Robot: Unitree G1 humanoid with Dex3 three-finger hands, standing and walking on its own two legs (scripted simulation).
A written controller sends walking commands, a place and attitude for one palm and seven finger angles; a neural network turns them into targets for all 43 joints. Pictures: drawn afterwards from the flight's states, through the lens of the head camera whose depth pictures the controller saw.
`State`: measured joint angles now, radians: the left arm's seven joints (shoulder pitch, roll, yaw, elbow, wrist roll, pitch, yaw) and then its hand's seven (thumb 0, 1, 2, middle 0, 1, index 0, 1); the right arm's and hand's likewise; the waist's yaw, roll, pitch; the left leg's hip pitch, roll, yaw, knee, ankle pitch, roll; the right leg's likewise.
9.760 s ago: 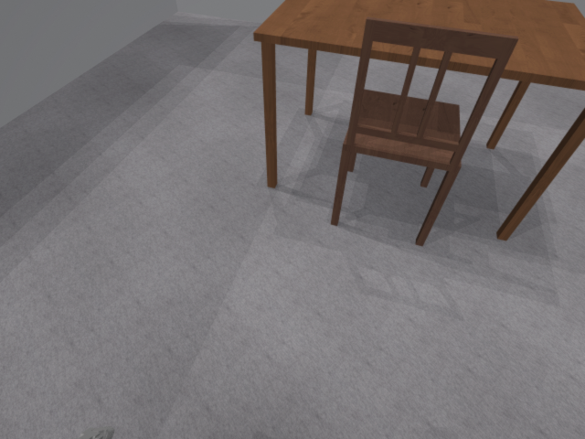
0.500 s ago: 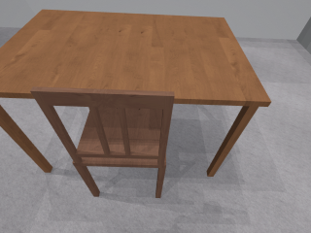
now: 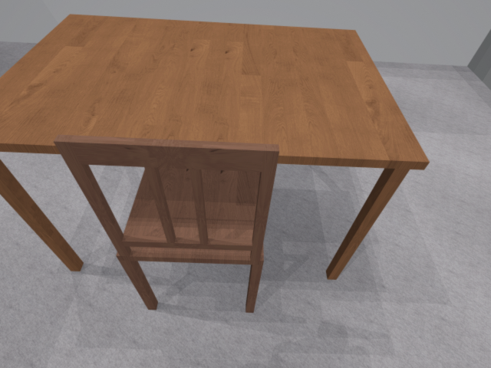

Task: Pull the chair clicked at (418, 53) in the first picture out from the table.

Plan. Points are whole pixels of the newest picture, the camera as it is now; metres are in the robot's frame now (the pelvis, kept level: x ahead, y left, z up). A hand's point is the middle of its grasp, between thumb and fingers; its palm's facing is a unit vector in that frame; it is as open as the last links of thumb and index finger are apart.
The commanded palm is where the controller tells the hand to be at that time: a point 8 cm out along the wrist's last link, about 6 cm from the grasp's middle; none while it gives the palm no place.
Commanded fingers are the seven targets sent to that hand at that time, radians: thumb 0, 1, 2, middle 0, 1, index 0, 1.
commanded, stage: look again from close up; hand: left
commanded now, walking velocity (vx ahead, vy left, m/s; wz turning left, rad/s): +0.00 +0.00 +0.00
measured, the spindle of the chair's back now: (162, 207) +0.45 +0.22 -0.09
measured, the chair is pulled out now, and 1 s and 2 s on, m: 0.00 0.00 0.00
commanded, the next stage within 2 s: raise the hand toward the chair's back in 0.20 s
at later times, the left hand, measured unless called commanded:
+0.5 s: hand (135, 334) +0.18 +0.19 -0.04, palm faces +0.26 -0.96 -0.14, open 7.6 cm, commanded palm +0.10 +0.22 -0.07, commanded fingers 0.00 0.64 0.79 -0.17 -0.26 -0.17 -0.26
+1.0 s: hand (148, 355) +0.15 +0.17 -0.07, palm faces -0.01 -1.00 -0.04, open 11.7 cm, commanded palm +0.12 +0.22 -0.06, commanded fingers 0.00 0.06 0.54 -0.12 -0.17 -0.12 -0.17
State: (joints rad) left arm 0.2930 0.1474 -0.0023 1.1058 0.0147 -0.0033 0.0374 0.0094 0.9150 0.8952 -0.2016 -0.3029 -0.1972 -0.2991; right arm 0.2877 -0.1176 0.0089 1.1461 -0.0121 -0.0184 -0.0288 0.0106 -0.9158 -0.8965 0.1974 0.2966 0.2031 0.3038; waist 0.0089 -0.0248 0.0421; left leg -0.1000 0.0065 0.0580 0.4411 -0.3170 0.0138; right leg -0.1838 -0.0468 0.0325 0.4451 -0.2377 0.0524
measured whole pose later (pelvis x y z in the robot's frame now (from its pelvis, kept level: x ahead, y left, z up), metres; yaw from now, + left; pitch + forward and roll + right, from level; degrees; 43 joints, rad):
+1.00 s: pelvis -0.06 -0.04 -0.12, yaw +4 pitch +16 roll -2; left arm 0.32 0.24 0.19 0.01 -0.30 -0.38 -0.41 0.01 0.29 0.63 -0.14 -0.21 -0.13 -0.20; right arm 0.16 -0.19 0.01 0.56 0.02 -0.23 -0.05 0.02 -0.91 -0.90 0.20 0.30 0.21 0.30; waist 0.04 0.03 -0.13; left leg -0.99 0.04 -0.09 1.30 -0.60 -0.05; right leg -1.01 -0.03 -0.09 1.24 -0.52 -0.01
